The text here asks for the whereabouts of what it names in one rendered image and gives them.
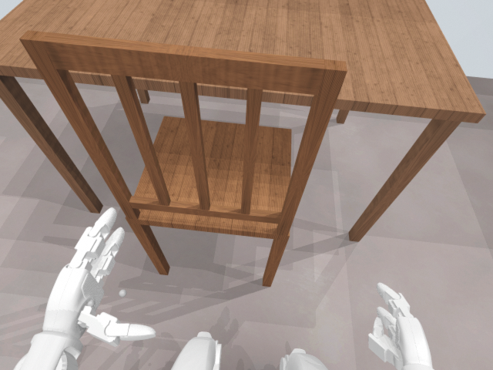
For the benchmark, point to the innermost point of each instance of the robot left hand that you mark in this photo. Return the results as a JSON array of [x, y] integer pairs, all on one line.
[[80, 281]]

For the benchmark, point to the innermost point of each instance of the robot left thigh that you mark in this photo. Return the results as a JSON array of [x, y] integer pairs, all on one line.
[[200, 353]]

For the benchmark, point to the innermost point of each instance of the robot thigh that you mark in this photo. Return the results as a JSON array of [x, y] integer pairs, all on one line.
[[200, 353], [301, 361]]

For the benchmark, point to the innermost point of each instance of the robot right thigh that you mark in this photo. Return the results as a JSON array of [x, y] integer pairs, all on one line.
[[301, 361]]

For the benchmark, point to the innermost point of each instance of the robot left forearm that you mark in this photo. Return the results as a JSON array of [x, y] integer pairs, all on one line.
[[51, 350]]

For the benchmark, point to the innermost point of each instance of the table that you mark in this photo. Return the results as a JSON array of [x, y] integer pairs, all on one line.
[[398, 63]]

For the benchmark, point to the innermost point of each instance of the chair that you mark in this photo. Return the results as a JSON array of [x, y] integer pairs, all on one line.
[[226, 178]]

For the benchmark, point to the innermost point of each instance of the robot right hand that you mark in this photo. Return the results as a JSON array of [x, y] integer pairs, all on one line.
[[406, 343]]

